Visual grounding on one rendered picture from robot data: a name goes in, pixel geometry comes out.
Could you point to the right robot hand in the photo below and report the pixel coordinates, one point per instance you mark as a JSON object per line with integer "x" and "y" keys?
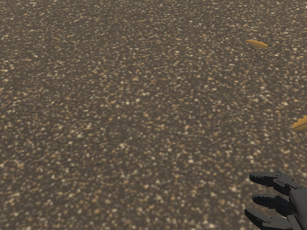
{"x": 293, "y": 208}

